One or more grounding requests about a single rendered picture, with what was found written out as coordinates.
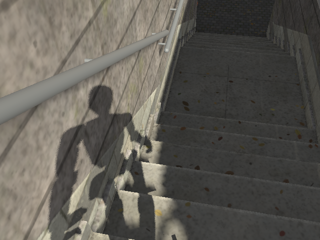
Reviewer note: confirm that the stairs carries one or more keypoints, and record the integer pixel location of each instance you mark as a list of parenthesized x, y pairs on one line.
[(210, 178), (239, 43)]

